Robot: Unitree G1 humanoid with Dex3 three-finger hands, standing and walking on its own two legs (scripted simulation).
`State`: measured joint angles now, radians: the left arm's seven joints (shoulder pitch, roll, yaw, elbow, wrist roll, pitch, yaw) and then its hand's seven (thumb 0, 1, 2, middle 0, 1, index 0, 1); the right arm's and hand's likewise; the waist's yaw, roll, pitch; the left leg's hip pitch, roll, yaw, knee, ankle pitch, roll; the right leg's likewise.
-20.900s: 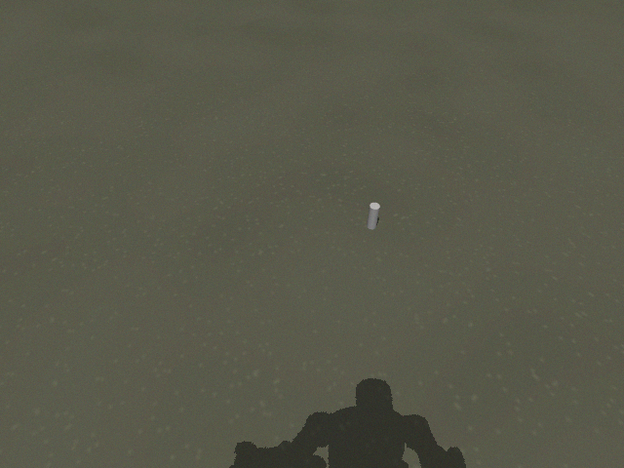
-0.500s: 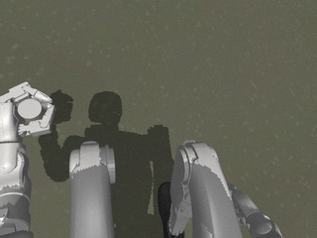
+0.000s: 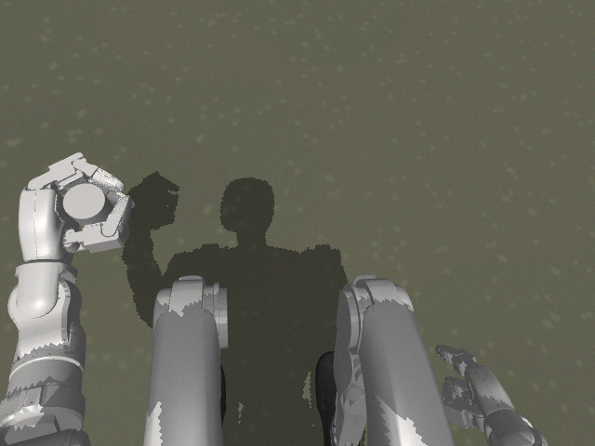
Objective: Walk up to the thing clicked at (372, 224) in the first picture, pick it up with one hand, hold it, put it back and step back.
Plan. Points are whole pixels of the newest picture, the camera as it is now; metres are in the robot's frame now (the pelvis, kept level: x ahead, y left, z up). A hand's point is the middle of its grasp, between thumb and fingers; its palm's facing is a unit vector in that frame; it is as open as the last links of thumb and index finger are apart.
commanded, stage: settle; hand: left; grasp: from the side
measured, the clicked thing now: (100, 219) +0.39 +0.27 -0.07
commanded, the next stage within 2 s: lift in 0.38 s
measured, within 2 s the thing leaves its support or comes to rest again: neither
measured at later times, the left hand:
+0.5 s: hand (98, 204) +0.39 +0.25 -0.01, palm faces +0.16 -0.99 -0.06, open 5.4 cm
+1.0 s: hand (69, 177) +0.38 +0.24 +0.07, palm faces +0.13 -0.99 -0.06, open 5.4 cm
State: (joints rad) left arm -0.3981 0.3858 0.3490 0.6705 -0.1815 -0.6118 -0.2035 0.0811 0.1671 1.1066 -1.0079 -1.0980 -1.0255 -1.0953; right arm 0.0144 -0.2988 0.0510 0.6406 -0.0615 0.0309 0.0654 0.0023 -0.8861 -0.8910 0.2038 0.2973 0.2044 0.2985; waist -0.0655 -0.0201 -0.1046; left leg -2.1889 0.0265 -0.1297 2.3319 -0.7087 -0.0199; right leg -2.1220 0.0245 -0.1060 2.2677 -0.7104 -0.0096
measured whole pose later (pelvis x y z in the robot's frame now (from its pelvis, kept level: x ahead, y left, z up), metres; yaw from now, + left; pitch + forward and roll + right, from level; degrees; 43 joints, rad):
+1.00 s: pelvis +0.01 +0.00 +0.08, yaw +3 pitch +34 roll -4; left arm -0.34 0.32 0.31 0.53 -0.20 -0.48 -0.22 0.09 0.17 1.11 -1.00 -1.12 -1.02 -1.11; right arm 0.09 -0.28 0.00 0.63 0.00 0.00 0.02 0.00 -0.89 -0.89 0.20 0.30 0.20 0.30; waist -0.04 0.02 -0.19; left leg -1.98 0.02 -0.08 2.07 -0.69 -0.01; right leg -1.92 0.01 -0.06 2.03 -0.70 -0.01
